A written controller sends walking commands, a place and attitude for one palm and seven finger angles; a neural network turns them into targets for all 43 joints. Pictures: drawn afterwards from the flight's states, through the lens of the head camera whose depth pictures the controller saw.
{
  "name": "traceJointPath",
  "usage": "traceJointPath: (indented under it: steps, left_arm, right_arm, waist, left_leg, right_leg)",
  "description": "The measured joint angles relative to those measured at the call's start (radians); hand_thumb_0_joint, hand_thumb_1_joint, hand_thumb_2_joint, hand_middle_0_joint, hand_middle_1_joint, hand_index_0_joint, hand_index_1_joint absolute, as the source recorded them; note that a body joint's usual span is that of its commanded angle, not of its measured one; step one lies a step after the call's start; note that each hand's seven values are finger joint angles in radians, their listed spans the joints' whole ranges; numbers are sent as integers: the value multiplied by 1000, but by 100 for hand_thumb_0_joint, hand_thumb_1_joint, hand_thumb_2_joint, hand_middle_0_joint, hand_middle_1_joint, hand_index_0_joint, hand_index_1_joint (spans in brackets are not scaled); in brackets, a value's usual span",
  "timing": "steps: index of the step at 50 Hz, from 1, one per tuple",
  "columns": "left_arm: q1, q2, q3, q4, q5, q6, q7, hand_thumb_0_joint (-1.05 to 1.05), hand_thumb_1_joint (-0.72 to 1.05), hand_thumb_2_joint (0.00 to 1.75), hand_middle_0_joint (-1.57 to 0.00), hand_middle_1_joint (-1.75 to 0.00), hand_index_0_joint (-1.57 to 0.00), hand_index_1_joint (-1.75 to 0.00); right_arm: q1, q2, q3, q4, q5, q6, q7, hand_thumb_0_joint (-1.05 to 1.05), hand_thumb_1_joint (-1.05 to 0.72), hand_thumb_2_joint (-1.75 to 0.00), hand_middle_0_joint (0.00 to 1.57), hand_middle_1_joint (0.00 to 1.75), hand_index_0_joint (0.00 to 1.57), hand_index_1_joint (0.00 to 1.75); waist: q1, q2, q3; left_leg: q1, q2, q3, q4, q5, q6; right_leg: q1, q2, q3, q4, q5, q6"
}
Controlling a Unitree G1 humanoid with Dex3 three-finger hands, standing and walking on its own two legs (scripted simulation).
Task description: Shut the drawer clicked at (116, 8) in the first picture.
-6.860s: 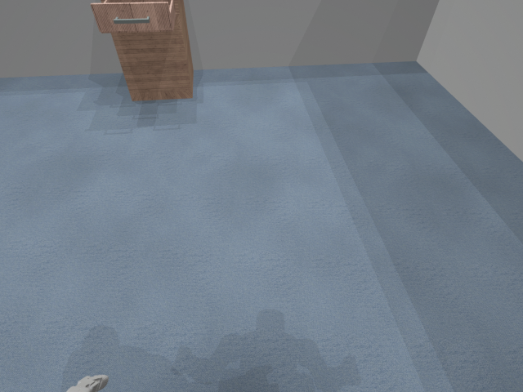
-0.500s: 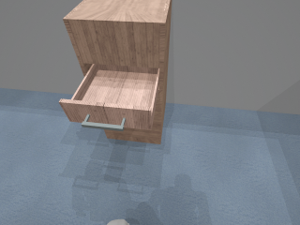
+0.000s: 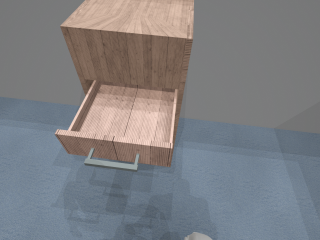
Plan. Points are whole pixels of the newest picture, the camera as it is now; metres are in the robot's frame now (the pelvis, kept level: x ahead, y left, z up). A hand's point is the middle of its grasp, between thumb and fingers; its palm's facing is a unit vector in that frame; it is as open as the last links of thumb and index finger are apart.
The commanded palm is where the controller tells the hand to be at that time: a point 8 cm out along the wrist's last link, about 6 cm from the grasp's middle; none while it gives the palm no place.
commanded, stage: take the last steps up to it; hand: left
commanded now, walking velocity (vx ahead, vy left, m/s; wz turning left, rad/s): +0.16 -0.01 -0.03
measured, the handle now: (113, 159) +0.37 +0.19 -0.13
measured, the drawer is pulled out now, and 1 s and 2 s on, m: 0.28 0.28 0.28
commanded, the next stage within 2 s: come to a stop and stand still in 0.02 s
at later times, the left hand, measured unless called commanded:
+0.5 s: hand out of the picture +0.13 +0.15 -0.15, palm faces +0.06 -0.96 -0.27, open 7.2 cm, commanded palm none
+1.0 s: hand out of the picture +0.01 +0.17 -0.18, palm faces +0.03 -0.98 -0.18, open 7.4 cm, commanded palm none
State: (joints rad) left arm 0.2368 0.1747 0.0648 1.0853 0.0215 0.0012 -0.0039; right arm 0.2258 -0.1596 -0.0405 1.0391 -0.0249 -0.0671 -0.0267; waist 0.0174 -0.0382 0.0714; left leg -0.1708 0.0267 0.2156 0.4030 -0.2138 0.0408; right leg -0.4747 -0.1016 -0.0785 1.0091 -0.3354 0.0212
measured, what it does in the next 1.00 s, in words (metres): steps on the spot: right foot, then left foot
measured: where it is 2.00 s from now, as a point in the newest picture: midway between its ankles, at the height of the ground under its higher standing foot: outside the picture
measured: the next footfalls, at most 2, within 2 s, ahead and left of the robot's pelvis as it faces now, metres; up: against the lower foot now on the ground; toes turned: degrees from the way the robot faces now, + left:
right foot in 0.18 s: +0.13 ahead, -0.13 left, +0.00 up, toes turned -8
left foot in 0.68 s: +0.05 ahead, +0.09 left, +0.00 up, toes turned +4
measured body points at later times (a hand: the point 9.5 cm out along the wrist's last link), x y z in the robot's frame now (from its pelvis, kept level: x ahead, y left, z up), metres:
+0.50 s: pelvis +0.04 -0.03 +0.00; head +0.08 -0.07 +0.45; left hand +0.12 +0.20 -0.13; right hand +0.08 -0.27 -0.17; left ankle +0.01 +0.12 -0.67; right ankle +0.09 -0.12 -0.74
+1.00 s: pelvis +0.03 +0.00 +0.00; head +0.06 +0.00 +0.45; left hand +0.01 +0.23 -0.16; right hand +0.03 -0.23 -0.16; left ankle +0.01 +0.14 -0.74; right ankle -0.02 -0.10 -0.73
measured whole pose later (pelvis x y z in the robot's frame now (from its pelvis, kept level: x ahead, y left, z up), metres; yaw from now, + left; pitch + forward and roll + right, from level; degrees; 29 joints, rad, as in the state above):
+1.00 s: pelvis +0.03 +0.00 +0.00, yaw -1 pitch +2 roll +2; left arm 0.28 0.17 0.04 1.13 0.01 0.04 0.00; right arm 0.26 -0.14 -0.02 1.09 -0.03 -0.01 -0.04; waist 0.00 -0.04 0.04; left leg -0.19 0.02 0.04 0.39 -0.23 -0.03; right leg -0.25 -0.02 -0.03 0.59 -0.36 0.02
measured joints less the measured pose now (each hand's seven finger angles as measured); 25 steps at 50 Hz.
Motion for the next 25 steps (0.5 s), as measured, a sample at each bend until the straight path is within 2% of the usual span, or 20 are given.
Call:
traceJointPath:
  steps: [4,8,9,10,13,16,21,25]
  left_arm:
    - [-58,3,0,-33,1,5,3,0,92,90,-19,-30,-20,-30]
    - [-91,-2,-6,-54,3,-4,1,0,92,90,-19,-30,-20,-30]
    - [-93,-3,-9,-57,3,-12,3,0,92,90,-19,-30,-20,-30]
    - [-99,-11,-12,-52,4,-21,8,0,92,90,-19,-30,-20,-30]
    - [-107,-36,-35,-42,-3,-32,16,0,91,90,-19,-30,-20,-30]
    - [-116,-53,-37,-43,-10,-29,33,-1,92,90,-19,-30,-20,-30]
    - [-134,-46,-25,-60,-6,-12,41,-2,94,90,-20,-30,-21,-30]
    - [-118,-33,-17,-65,0,7,39,-2,93,90,-20,-30,-21,-30]
  right_arm:
    - [56,3,2,41,-6,18,4,-1,-94,-89,20,30,20,30]
    - [105,9,4,76,-8,38,8,0,-93,-89,20,30,20,30]
    - [116,12,5,85,-5,42,8,0,-92,-89,20,30,20,30]
    - [118,10,7,95,0,48,8,0,-92,-89,20,30,20,30]
    - [113,10,10,107,11,71,4,1,-92,-89,19,30,20,30]
    - [86,17,9,103,19,89,-3,1,-92,-89,19,30,20,30]
    - [15,1,-7,64,16,116,0,1,-91,-89,19,30,20,30]
    - [-39,-32,-22,22,11,125,7,1,-91,-90,19,30,20,30]
  waist:
    - [-20,13,-8]
    - [-40,35,-13]
    - [-40,36,-16]
    - [-42,55,-12]
    - [-60,87,-12]
    - [-50,75,-6]
    - [-23,67,16]
    - [-9,70,24]
  left_leg:
    - [37,-4,1,-15,-19,-14]
    - [48,11,1,41,-77,-42]
    - [44,15,2,73,-102,-52]
    - [38,32,-5,109,-126,-60]
    - [-13,44,-70,223,-259,-74]
    - [-80,29,-117,349,-303,-82]
    - [-185,8,-174,522,-268,-98]
    - [-224,1,-192,576,-225,-108]
  right_leg:
    - [33,-2,-9,-188,8,1]
    - [124,17,-24,-378,57,-6]
    - [154,22,-24,-433,120,-17]
    - [161,36,-31,-431,131,-37]
    - [189,56,-60,-441,79,-77]
    - [211,54,-63,-487,92,-87]
    - [216,44,-59,-535,132,-86]
    - [202,34,-50,-551,160,-74]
